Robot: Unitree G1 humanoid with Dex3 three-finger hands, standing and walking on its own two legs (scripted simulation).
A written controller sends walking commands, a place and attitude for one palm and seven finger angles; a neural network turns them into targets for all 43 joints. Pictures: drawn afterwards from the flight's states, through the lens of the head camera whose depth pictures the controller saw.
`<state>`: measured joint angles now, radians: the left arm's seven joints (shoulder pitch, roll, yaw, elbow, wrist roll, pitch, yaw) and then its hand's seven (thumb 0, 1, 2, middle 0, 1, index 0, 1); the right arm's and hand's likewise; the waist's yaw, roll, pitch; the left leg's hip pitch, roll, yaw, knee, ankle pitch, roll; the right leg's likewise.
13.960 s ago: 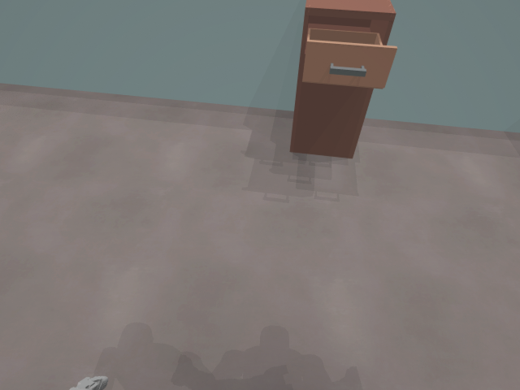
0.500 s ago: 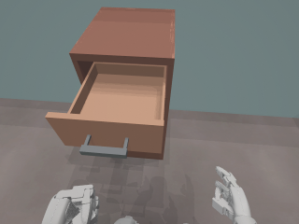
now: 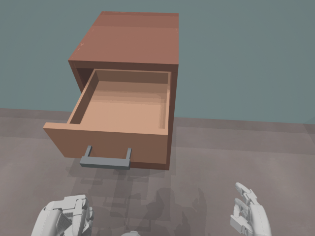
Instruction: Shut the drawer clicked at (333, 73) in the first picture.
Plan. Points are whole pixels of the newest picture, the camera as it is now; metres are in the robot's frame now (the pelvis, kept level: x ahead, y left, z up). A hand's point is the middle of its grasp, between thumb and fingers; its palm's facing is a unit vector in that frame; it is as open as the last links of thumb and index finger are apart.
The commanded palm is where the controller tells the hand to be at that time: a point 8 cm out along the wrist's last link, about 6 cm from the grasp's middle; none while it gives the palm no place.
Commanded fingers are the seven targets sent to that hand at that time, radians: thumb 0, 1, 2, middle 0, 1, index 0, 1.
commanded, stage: bring the fist close to the handle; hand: left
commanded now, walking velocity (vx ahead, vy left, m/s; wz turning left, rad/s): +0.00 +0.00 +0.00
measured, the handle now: (107, 156) +0.33 +0.17 -0.01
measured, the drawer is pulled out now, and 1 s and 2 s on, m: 0.27 0.27 0.27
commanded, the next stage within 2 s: push the drawer shut in 1.48 s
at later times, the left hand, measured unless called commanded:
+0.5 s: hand (98, 216) +0.16 +0.14 +0.05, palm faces -0.04 -1.00 -0.01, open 3.2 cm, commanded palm +0.13 +0.20 +0.05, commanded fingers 0.00 0.90 0.90 -1.40 -1.60 -1.40 -1.60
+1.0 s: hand (108, 204) +0.20 +0.14 +0.00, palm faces -0.03 -1.00 -0.02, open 3.2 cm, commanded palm +0.18 +0.19 +0.00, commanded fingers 0.00 0.90 0.90 -1.40 -1.60 -1.40 -1.60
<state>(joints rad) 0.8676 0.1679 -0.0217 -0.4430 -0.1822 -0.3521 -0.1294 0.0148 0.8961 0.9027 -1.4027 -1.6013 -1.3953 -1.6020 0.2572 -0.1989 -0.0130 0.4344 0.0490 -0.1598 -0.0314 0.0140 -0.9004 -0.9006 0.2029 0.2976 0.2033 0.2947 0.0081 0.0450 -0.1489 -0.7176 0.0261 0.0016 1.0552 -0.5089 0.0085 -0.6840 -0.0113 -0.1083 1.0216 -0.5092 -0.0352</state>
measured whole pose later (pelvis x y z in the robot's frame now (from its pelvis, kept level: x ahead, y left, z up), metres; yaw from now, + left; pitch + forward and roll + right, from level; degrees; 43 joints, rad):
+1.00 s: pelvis -0.01 +0.01 -0.05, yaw -1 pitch +19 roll -2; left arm 0.52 0.15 -0.05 -0.17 -0.11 -0.42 -0.05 0.01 0.90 0.90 -1.40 -1.60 -1.40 -1.60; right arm 0.21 -0.21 0.02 0.44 0.00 -0.11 -0.01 0.01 -0.90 -0.90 0.20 0.30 0.21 0.29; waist -0.02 0.02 -0.17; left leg -1.04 0.03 0.00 1.29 -0.58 0.03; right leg -1.00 -0.02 -0.10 1.25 -0.57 -0.03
